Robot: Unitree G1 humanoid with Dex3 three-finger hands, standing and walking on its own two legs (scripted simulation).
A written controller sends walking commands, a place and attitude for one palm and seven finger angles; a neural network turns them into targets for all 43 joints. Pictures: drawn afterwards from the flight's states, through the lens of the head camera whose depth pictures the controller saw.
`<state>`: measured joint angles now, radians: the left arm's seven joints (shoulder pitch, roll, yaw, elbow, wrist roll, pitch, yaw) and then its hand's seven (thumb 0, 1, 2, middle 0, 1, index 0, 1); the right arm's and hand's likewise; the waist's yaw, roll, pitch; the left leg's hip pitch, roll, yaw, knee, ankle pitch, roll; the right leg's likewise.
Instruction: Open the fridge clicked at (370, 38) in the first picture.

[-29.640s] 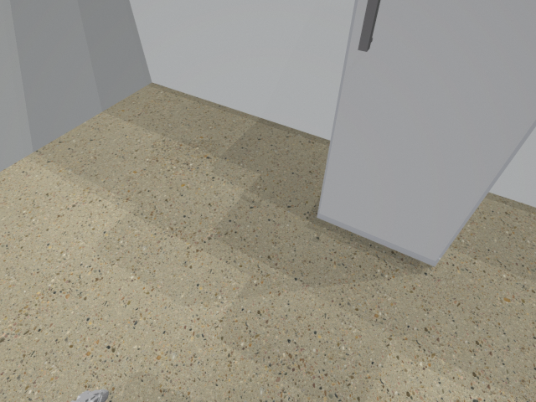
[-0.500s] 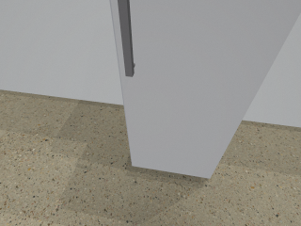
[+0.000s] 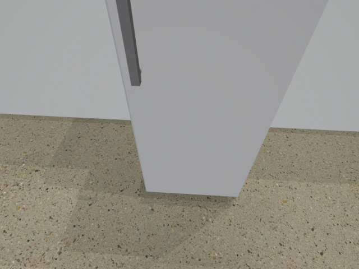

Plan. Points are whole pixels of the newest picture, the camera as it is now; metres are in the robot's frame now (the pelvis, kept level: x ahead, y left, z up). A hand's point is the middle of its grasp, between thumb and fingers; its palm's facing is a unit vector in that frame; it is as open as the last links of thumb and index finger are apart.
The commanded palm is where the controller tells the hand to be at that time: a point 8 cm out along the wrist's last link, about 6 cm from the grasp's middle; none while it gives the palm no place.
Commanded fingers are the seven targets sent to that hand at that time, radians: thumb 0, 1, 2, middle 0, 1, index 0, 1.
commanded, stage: come to a stop and stand still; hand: left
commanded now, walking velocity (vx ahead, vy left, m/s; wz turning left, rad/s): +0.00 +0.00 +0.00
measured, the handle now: (131, 34) +0.61 +0.15 +0.24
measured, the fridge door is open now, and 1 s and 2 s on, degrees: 0 0 0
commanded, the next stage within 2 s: look again from close up in 0.06 s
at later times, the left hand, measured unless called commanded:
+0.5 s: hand out of the picture +0.11 +0.22 -0.16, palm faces -0.04 -0.95 -0.30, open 7.4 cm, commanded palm none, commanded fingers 0.00 0.90 0.90 -0.20 -0.30 -0.20 -0.30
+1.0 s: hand out of the picture +0.11 +0.23 -0.15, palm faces -0.02 -0.94 -0.33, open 7.4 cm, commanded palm none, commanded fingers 0.00 0.90 0.90 -0.20 -0.30 -0.20 -0.30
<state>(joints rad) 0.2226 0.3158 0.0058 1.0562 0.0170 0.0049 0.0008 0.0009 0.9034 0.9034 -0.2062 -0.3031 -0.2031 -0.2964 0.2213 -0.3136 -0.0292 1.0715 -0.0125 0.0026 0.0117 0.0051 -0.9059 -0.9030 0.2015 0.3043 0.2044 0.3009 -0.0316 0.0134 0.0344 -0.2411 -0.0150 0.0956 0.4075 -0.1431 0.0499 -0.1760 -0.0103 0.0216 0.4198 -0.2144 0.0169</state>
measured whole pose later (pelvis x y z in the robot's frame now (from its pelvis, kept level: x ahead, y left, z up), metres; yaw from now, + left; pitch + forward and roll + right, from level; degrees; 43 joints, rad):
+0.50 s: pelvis +0.04 -0.01 +0.01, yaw +1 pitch -1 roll +0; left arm 0.14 0.31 -0.02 1.08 0.01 -0.02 0.01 0.00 0.90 0.90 -0.21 -0.30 -0.20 -0.30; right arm 0.09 -0.31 -0.01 1.11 -0.01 -0.02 0.01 0.00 -0.91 -0.90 0.20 0.30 0.20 0.30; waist -0.01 -0.01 0.05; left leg -0.17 -0.02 0.08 0.33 -0.15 0.05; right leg -0.10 -0.01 0.01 0.33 -0.22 0.02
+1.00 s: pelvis +0.06 -0.01 +0.01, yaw +1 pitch -1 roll +0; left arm 0.15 0.33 -0.01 1.10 0.01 -0.01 0.01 0.00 0.90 0.90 -0.21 -0.30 -0.20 -0.30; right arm 0.10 -0.33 0.00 1.13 -0.01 -0.01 0.00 0.00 -0.91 -0.90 0.20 0.30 0.20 0.30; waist 0.00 0.00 0.04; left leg -0.12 -0.03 0.07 0.29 -0.16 0.04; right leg -0.04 -0.02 0.00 0.29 -0.23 0.01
